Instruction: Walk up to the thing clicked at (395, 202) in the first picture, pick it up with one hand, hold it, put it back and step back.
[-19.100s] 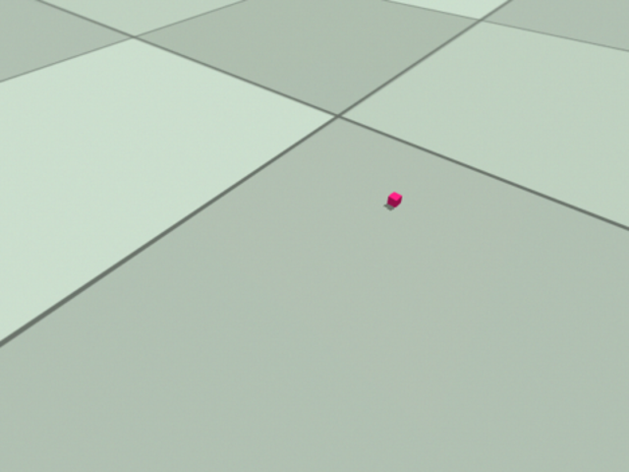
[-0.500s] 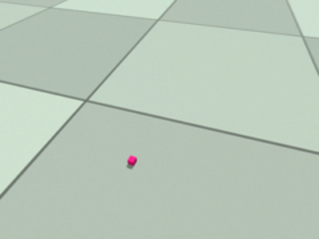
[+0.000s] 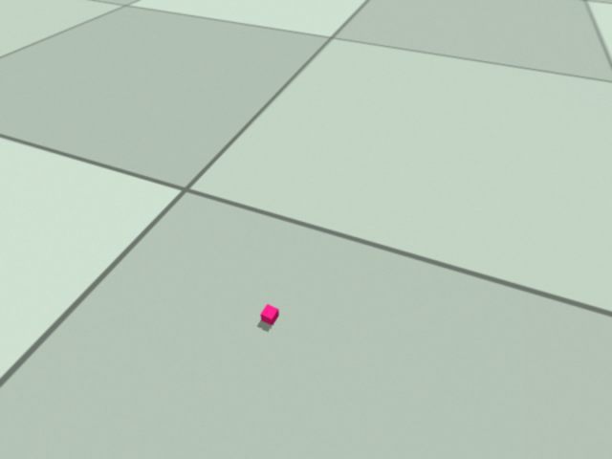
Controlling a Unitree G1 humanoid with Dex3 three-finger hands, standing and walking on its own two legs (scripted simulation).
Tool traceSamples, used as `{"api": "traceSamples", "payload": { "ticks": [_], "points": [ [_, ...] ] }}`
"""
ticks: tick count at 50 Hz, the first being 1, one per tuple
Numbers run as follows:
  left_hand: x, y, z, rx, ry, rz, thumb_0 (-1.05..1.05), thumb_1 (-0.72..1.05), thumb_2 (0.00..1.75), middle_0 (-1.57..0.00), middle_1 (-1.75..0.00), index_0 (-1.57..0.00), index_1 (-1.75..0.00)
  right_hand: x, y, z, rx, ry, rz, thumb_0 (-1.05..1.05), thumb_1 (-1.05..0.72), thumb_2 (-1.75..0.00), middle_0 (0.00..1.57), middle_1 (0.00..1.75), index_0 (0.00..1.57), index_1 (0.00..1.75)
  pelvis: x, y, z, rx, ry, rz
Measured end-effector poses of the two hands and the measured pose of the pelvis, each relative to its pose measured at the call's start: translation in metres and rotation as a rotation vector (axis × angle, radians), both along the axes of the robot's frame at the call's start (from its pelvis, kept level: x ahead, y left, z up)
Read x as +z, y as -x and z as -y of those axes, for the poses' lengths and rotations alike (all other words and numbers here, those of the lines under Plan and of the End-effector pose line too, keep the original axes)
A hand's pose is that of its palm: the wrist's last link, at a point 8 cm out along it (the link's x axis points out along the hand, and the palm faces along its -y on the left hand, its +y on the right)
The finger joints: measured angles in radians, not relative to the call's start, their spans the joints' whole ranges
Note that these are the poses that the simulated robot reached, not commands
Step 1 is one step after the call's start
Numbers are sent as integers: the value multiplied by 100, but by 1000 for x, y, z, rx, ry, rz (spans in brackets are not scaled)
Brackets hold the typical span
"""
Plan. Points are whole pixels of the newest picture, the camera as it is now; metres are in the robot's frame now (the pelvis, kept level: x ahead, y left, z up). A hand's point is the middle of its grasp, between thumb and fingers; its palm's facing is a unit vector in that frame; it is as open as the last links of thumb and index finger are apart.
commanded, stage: walk up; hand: left
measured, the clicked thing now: (269, 314) +0.77 +0.19 -0.75
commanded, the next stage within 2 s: none
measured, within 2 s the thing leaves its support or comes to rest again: neither
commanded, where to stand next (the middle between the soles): +0.37 -0.02 m, yaw -3 degrees
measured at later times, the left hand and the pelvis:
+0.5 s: hand (176, 369) +0.30 +0.25 -0.13, palm faces -0.09 -0.91 -0.40, open 7.4 cm; pelvis +0.17 -0.02 -0.02, yaw -3 degrees
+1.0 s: hand (180, 335) +0.37 +0.27 -0.17, palm faces -0.12 -0.94 -0.33, open 7.4 cm; pelvis +0.31 +0.01 -0.01, yaw -5 degrees
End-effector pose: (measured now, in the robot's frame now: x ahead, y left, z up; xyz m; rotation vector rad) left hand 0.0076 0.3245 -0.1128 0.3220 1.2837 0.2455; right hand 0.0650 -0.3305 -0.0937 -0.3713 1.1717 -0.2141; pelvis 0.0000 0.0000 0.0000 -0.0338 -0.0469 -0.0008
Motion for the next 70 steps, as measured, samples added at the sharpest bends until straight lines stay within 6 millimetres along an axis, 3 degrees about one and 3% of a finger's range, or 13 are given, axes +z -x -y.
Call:
{"api": "traceSamples", "payload": {
  "ticks": [4,11,19,23,26,30,34,38,42,46,53,61,70],
  "points": [
    [-13,-22,-19,-24,-3,-43,1,90,90,-21,-30,-20,-30,2,-15,-12,-22,31,48,0,-90,-90,20,30,20,30,-8,-22,-15,-21,-32,9],
    [-1,-98,-16,-108,29,15,1,90,90,-20,-30,-20,-30,11,-21,-31,-72,4,22,0,-90,-90,21,30,20,30,5,-65,-19,-47,-39,16],
    [14,-206,7,-194,21,105,1,90,90,-21,-30,-20,-30,-10,-46,-22,-112,-46,-21,0,-90,-90,21,31,20,30,0,-124,-7,-69,-55,20],
    [16,-263,25,-212,-16,202,1,90,90,-21,-30,-20,-30,-33,-74,-7,-113,-63,-40,1,-90,-90,21,31,20,30,-15,-158,11,-59,-42,22],
    [22,-288,37,-199,-18,268,1,90,90,-21,-30,-20,-30,-38,-104,-3,-92,-71,-46,1,-90,-90,21,30,20,30,-15,-176,17,-55,-39,32],
    [30,-302,44,-184,-6,269,0,90,90,-21,-30,-21,-30,-29,-148,0,-59,-78,-6,1,-90,-90,21,30,20,30,-6,-200,18,-55,-32,27],
    [28,-309,39,-176,5,229,0,90,90,-21,-30,-21,-30,-17,-184,2,-28,-62,13,0,-90,-90,21,30,20,30,-1,-225,16,-54,-22,13],
    [15,-317,25,-153,19,181,1,90,90,-21,-30,-21,-30,-6,-215,-1,-6,-17,5,0,-90,-90,21,30,20,30,-3,-251,7,-54,-16,4],
    [-10,-331,8,-129,30,120,1,90,90,-21,-30,-21,-30,-5,-245,-8,-9,46,29,0,-90,-90,21,30,20,30,-15,-277,-7,-57,-24,1],
    [-19,-348,5,-134,41,62,1,90,90,-21,-30,-20,-30,5,-268,-20,-20,47,66,0,-90,-90,21,30,20,30,-11,-294,-10,-68,-23,1],
    [-14,-377,11,-148,38,43,1,90,90,-21,-30,-20,-30,10,-294,-19,-22,45,84,0,-90,-90,21,31,20,30,-5,-316,-4,-87,-23,0],
    [-11,-400,31,-146,-10,75,1,90,90,-21,-30,-20,-30,-24,-318,-2,-61,-16,64,0,-90,-90,21,30,20,30,-17,-327,15,-84,-25,7],
    [2,-441,55,-161,21,123,1,90,90,-21,-30,-21,-30,-33,-320,-12,-75,-86,-8,0,-90,-90,21,30,20,30,-5,-340,19,-80,-45,1]
  ]
}}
